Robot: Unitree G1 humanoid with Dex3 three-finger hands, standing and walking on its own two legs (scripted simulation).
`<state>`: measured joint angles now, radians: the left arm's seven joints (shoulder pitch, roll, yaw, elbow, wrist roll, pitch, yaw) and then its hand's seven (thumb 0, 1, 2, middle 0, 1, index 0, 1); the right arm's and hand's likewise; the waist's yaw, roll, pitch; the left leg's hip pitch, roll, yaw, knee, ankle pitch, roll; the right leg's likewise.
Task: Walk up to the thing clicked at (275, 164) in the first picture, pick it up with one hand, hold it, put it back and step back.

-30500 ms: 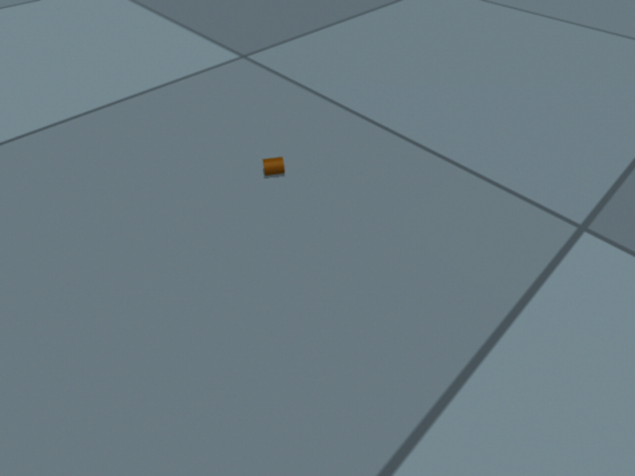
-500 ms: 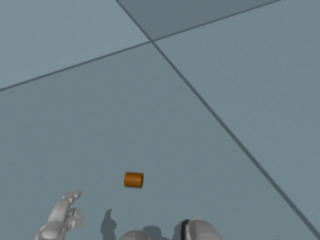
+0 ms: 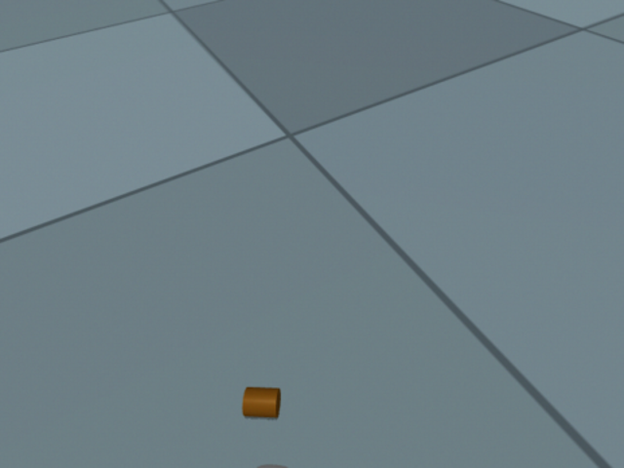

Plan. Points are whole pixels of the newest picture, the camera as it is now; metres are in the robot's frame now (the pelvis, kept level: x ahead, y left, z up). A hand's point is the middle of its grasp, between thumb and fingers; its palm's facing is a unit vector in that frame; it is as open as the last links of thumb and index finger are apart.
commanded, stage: walk up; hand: left
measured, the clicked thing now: (262, 402) +0.44 +0.23 -0.73
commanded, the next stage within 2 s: none
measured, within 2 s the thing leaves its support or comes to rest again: neither
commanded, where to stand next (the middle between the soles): +0.05 -0.01 m, yaw -1 degrees
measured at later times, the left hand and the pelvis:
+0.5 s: hand out of the picture +0.03 +0.28 -0.18, palm faces -0.08 -0.93 -0.36, open 7.3 cm; pelvis -0.05 +0.01 -0.03, yaw -3 degrees
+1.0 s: hand out of the picture +0.04 +0.31 -0.15, palm faces -0.04 -0.92 -0.40, open 7.3 cm; pelvis -0.01 +0.03 -0.01, yaw -1 degrees
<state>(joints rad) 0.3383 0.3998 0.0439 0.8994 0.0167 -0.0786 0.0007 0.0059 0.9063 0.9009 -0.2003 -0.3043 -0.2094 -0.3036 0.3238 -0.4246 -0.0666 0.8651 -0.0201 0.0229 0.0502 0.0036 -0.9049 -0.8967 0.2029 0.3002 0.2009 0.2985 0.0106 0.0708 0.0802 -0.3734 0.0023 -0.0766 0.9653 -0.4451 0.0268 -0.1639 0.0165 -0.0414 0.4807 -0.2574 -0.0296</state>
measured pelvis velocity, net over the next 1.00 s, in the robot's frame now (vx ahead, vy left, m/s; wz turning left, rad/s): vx -0.01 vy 0.03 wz -0.02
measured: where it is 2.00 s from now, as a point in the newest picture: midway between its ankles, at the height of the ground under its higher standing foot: outside the picture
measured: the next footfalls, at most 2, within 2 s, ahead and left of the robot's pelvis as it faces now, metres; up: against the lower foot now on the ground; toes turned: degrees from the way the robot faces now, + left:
left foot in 0.18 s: +0.14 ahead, +0.15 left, +0.00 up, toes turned +1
right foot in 0.48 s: -0.06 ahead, -0.12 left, +0.00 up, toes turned -3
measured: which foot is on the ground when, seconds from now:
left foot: up 0.00-0.16, down 0.18-0.50, up 0.52-0.78, down 0.80-1.00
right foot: down 0.00-0.20, up 0.22-0.46, down 0.48-0.82, up 0.84-1.00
